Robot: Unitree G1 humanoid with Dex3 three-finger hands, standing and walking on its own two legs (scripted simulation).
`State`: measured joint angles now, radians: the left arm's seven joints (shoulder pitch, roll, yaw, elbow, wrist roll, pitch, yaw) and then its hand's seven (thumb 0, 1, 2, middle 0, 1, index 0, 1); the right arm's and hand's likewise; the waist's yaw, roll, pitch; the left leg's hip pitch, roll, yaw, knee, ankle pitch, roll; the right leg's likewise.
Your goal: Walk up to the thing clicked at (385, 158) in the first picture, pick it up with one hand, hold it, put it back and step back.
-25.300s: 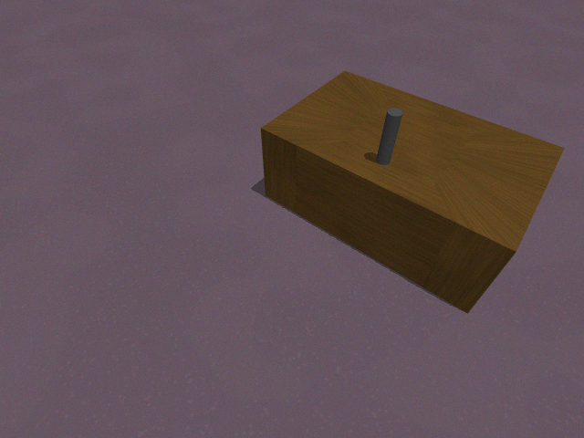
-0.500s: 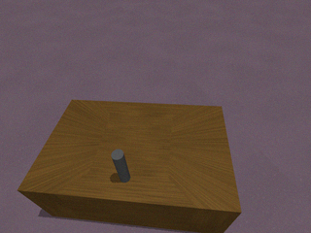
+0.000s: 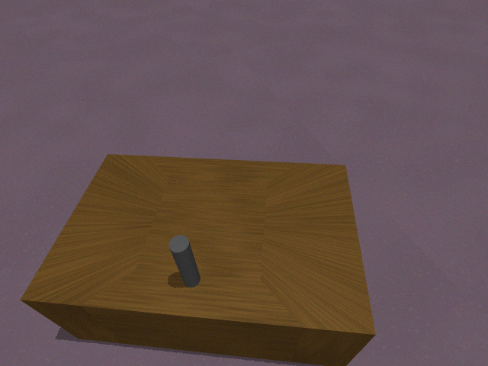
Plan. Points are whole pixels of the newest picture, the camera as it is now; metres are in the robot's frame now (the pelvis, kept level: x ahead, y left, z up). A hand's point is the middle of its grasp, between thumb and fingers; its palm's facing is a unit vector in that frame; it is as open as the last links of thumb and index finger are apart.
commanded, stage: stand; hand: left
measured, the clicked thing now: (186, 263) +0.45 +0.19 -0.29
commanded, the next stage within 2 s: none
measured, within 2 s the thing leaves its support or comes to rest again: neither
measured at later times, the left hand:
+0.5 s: hand out of the picture +0.08 +0.25 -0.15, palm faces +0.00 -0.93 -0.36, open 7.4 cm
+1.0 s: hand out of the picture +0.08 +0.25 -0.15, palm faces -0.01 -0.93 -0.36, open 7.4 cm
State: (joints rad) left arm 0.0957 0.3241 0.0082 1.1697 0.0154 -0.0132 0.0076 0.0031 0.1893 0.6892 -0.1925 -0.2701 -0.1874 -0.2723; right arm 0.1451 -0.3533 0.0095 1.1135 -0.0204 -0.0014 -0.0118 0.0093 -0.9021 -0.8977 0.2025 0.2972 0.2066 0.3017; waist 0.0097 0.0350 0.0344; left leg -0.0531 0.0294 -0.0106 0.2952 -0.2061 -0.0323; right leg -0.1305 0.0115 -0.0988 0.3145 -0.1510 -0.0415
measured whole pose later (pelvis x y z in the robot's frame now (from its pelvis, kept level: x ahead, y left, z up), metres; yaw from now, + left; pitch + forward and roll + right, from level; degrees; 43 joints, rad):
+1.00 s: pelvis +0.00 -0.01 +0.00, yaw -1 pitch -2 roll +0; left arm 0.10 0.33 0.01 1.16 0.01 -0.02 0.00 0.01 0.91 0.90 -0.20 -0.30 -0.20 -0.30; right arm 0.15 -0.35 0.01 1.11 -0.02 -0.01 -0.01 0.01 -0.90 -0.90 0.20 0.30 0.21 0.30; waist 0.00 0.03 0.03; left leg -0.04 0.04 0.00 0.28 -0.20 -0.04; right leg -0.13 0.03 -0.09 0.31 -0.15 -0.05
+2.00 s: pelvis +0.01 +0.00 +0.00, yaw -2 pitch -2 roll +0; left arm 0.10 0.34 0.01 1.15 0.01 -0.02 0.00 0.01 0.91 0.89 -0.20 -0.30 -0.20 -0.30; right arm 0.14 -0.35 0.01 1.11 -0.02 -0.01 -0.01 0.01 -0.90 -0.90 0.20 0.30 0.21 0.30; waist 0.00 0.02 0.04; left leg -0.03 0.04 0.02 0.28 -0.21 -0.03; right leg -0.12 0.02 -0.07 0.31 -0.15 -0.04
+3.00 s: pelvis -0.17 +0.05 -0.02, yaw -7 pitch -2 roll +0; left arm 0.17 0.36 0.07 0.87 0.03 0.04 -0.01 0.01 0.91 0.89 -0.20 -0.29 -0.20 -0.30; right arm 0.09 -0.40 -0.05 0.87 0.00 0.06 -0.02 0.01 -0.90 -0.90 0.20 0.30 0.21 0.30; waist 0.02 0.03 0.18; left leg -0.46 -0.05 -0.09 0.97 -0.49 0.00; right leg -0.25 0.02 0.05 0.65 -0.36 -0.02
